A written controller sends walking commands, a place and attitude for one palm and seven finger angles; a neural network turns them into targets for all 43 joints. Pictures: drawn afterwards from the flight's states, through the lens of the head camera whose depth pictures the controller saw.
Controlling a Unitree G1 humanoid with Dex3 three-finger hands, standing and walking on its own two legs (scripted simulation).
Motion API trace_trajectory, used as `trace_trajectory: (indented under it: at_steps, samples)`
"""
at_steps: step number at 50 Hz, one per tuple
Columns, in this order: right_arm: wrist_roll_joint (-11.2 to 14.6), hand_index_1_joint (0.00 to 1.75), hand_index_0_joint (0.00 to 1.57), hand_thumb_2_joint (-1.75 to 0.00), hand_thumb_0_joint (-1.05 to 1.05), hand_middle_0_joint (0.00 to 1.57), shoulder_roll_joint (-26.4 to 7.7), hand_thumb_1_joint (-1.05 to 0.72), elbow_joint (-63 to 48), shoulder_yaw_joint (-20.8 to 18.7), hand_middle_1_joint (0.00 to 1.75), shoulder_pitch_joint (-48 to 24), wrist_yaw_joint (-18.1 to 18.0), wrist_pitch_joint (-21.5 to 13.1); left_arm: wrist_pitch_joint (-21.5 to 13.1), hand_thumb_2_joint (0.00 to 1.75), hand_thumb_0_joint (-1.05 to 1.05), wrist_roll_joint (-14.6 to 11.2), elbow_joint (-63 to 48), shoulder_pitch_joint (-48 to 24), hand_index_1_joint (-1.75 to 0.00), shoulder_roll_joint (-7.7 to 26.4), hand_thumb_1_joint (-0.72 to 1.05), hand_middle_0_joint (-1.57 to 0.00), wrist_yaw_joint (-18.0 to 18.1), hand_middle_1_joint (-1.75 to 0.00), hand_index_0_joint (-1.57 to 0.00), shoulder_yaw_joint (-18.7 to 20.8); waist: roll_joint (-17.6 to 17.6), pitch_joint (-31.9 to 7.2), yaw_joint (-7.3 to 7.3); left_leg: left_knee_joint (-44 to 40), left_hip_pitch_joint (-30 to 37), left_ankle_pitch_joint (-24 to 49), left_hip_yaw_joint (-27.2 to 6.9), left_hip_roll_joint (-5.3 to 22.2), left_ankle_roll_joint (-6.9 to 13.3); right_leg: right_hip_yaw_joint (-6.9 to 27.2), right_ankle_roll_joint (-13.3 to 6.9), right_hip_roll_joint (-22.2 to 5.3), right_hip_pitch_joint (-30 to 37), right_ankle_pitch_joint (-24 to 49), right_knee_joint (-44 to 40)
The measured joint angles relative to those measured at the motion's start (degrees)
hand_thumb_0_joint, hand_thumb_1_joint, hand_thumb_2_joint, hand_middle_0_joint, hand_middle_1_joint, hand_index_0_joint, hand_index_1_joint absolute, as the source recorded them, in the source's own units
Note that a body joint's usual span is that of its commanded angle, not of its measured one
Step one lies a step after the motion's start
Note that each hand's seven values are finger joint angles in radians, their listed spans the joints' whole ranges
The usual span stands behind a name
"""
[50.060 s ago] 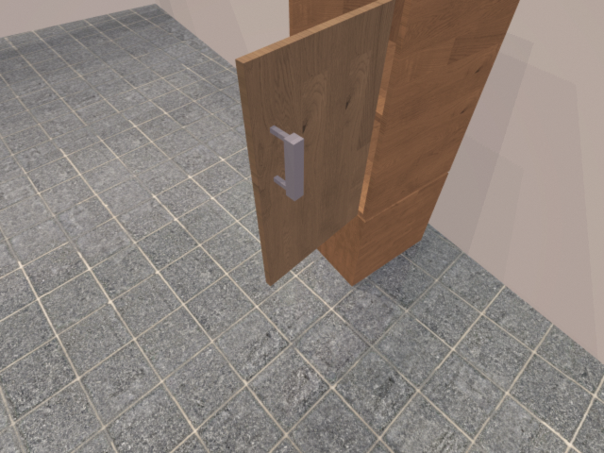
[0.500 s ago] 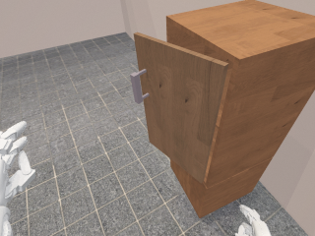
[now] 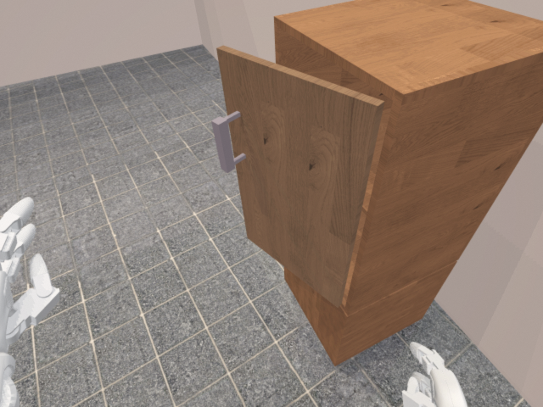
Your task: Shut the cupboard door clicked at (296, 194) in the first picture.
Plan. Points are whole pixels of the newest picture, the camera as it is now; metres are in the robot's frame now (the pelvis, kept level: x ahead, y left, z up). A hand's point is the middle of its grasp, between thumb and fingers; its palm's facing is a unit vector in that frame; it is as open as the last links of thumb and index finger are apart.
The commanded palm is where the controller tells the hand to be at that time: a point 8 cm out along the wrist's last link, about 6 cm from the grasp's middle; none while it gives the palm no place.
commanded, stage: step back with the hand held close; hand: left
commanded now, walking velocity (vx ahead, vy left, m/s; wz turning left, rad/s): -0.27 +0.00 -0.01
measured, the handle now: (231, 141) +0.63 +0.16 +0.06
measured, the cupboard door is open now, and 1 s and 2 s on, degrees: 21 21 21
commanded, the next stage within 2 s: stop stepping back and stand still in 1.16 s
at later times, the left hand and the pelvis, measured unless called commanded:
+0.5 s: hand out of the picture +0.13 +0.30 +0.15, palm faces +0.43 -0.77 -0.48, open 7.4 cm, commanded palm +0.07 +0.33 +0.17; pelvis -0.07 +0.03 -0.01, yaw -1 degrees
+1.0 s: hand out of the picture +0.04 +0.32 +0.16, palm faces +0.51 -0.74 -0.43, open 7.4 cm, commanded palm -0.04 +0.35 +0.17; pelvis -0.15 +0.04 -0.03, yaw +5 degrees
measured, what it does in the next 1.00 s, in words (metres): walks backwards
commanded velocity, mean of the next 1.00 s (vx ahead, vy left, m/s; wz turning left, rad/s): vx -0.32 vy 0.00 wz -0.03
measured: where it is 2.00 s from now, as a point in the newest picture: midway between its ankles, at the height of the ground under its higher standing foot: outside the picture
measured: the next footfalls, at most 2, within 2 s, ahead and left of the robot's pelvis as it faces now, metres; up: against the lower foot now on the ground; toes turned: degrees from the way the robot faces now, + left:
right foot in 1.24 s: -0.29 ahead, -0.10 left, +0.00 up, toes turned -3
left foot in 1.50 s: -0.06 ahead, +0.12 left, +0.00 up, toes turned -2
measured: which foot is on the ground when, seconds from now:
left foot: down 0.00-1.00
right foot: down 0.00-0.96, up 0.98-1.00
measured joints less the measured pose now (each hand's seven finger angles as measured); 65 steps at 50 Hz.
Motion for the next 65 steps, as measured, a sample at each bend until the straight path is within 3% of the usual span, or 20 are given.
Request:
trace_trajectory:
  at_steps: [14,21,30,38,41,45,47,48,50,52,54,58,62,63,65]
  samples:
    - [0.67,0.30,0.20,-0.90,0.01,0.20,-0.29,-0.91,-3.67,-1.41,0.30,-0.47,-1.18,4.85,-0.59,0.90,0.01,-0.44,-4.87,4.23,-0.30,4.89,0.89,-0.21,1.35,-0.30,-0.21,1.93,-2.49,0.82,-2.17,1.23,-5.24,1.83,2.58,-1.84,2.21,2.48,2.21,-2.11,-7.13,1.33,3.84]
    - [0.68,0.30,0.20,-0.90,0.01,0.21,0.40,-0.90,-4.72,-0.57,0.30,0.91,-1.05,3.43,-2.56,0.90,0.01,0.53,-6.56,4.63,-0.30,4.96,0.89,-0.21,1.94,-0.30,-0.21,3.19,-3.94,0.69,-2.45,4.17,-8.81,2.63,2.20,-1.93,3.02,2.09,2.54,-2.29,-10.29,2.26,6.39]
    - [0.11,0.30,0.21,-0.90,0.01,0.21,0.59,-0.90,-2.74,-0.24,0.30,2.74,-0.84,0.05,-5.40,0.90,0.01,2.13,-7.12,2.92,-0.30,2.41,0.89,-0.21,2.76,-0.30,-0.21,3.80,-3.96,1.06,-1.56,10.21,-13.60,1.67,0.72,-1.12,3.16,0.77,2.23,-1.52,-13.57,2.34,10.33]
    - [-0.41,0.30,0.21,-0.90,0.01,0.21,1.46,-0.90,-1.74,-0.16,0.30,3.71,-0.56,-2.16,-7.96,0.90,0.01,3.03,-7.68,0.70,-0.30,3.99,0.89,-0.21,2.67,-0.30,-0.21,5.27,-4.52,2.27,-3.33,12.54,-16.41,1.87,0.27,-0.88,3.21,3.81,1.50,1.18,-15.48,1.54,13.91]
    - [-0.48,0.30,0.21,-0.90,0.01,0.21,1.25,-0.90,-1.24,-0.65,0.30,3.13,0.11,-1.96,-8.39,0.90,0.01,2.63,-7.85,1.99,-0.30,3.89,0.89,-0.21,2.69,-0.30,-0.21,5.98,-4.39,2.03,-2.64,15.00,-18.23,-4.06,0.75,-0.85,2.18,4.00,1.32,0.93,-16.97,1.88,14.71]
    - [-0.72,0.30,0.21,-0.90,0.01,0.21,0.86,-0.90,0.80,-1.30,0.30,2.10,0.85,-0.97,-7.71,0.90,0.01,2.20,-9.11,2.53,-0.30,2.94,0.89,-0.21,3.56,-0.30,-0.21,3.97,-5.69,1.67,-1.62,19.01,-18.34,-8.87,0.55,-2.47,0.05,5.13,1.86,-0.35,-17.82,4.01,12.96]
    - [-0.58,0.30,0.21,-0.90,0.01,0.21,0.88,-0.90,1.00,-1.10,0.30,2.01,0.64,-0.60,-7.47,0.90,0.01,2.14,-10.04,2.42,-0.30,3.28,0.89,-0.21,3.77,-0.30,-0.21,3.47,-6.56,1.13,-1.83,13.69,-15.42,-6.86,0.50,-2.44,0.49,5.27,2.44,-0.88,-18.65,5.02,12.27]
    - [-0.52,0.30,0.21,-0.90,0.01,0.21,0.89,-0.90,0.73,-1.08,0.30,1.77,0.29,-0.65,-7.47,0.90,0.01,2.17,-10.30,1.85,-0.30,3.61,0.89,-0.21,3.85,-0.30,-0.21,3.46,-6.69,1.51,-2.21,11.87,-15.57,-1.70,0.60,-2.41,1.18,5.19,2.51,-0.91,-19.18,4.57,12.55]
    - [-0.59,0.30,0.21,-0.90,0.01,0.21,1.09,-0.90,0.45,-1.33,0.30,1.06,-0.30,-1.40,-7.88,0.90,0.01,2.46,-9.93,0.89,-0.30,4.19,0.89,-0.21,3.64,-0.30,-0.21,4.16,-5.55,2.59,-2.76,11.70,-16.60,4.59,0.28,-1.31,2.86,5.66,2.50,1.17,-20.37,0.11,18.85]
    - [-0.82,0.30,0.21,-0.90,0.01,0.21,2.13,-0.90,0.90,-1.74,0.30,0.71,-0.23,-2.37,-7.99,0.90,0.01,2.36,-9.11,0.97,-0.30,4.80,0.89,-0.21,3.17,-0.30,-0.21,5.52,-4.51,2.33,-2.82,11.19,-17.08,4.86,-0.35,-0.15,3.60,5.81,2.30,3.83,-20.26,-4.67,28.48]
    - [-1.11,0.30,0.21,-0.90,0.01,0.21,3.18,-0.90,1.40,-1.73,0.30,0.79,0.28,-3.38,-7.89,0.90,0.01,1.72,-8.99,1.61,-0.30,4.86,0.89,-0.21,3.08,-0.30,-0.21,6.67,-4.07,0.99,-2.20,9.17,-17.36,5.70,-0.25,1.06,3.46,4.82,2.07,5.00,-17.58,-8.30,32.07]
    - [-1.69,0.30,0.21,-0.90,0.01,0.21,4.54,-0.90,2.13,-0.52,0.30,0.16,1.31,-5.40,-7.84,0.90,0.01,0.34,-9.99,2.44,-0.30,3.10,0.89,-0.21,3.55,-0.30,-0.21,6.24,-4.34,-1.65,-0.29,2.99,-17.80,10.05,2.14,3.01,2.85,2.96,1.55,3.91,-8.23,-12.91,22.03]
    - [-2.19,0.30,0.21,-0.90,0.01,0.21,5.43,-0.90,1.69,0.77,0.30,-2.99,1.92,-5.81,-7.77,0.90,0.01,-0.18,-10.62,0.41,-0.30,3.41,0.90,-0.20,2.87,-0.30,-0.20,4.45,-5.53,-1.30,0.50,-1.40,-19.66,14.86,5.21,4.02,2.28,2.98,0.43,2.17,-0.31,-6.44,4.09]
    - [-2.31,0.30,0.21,-0.90,0.01,0.21,5.72,-0.90,1.39,1.04,0.30,-4.17,2.01,-5.56,-7.89,0.90,0.01,-0.16,-10.90,-0.01,-0.30,4.31,0.90,-0.20,2.61,-0.30,-0.20,4.56,-6.32,-0.84,0.50,-1.46,-20.61,15.70,6.38,4.17,2.13,3.58,0.70,1.53,0.16,-7.26,1.21]
    - [-2.18,0.30,0.21,-0.90,0.01,0.21,5.25,-0.90,1.46,0.92,0.30,-5.93,1.86,-4.70,-7.90,0.90,0.01,-0.09,-10.49,-1.25,-0.30,4.62,0.90,-0.20,1.79,-0.30,-0.20,3.22,-4.14,1.08,-0.76,-1.99,-21.03,17.42,5.81,5.80,1.73,3.24,0.82,3.24,-0.81,-7.74,1.76]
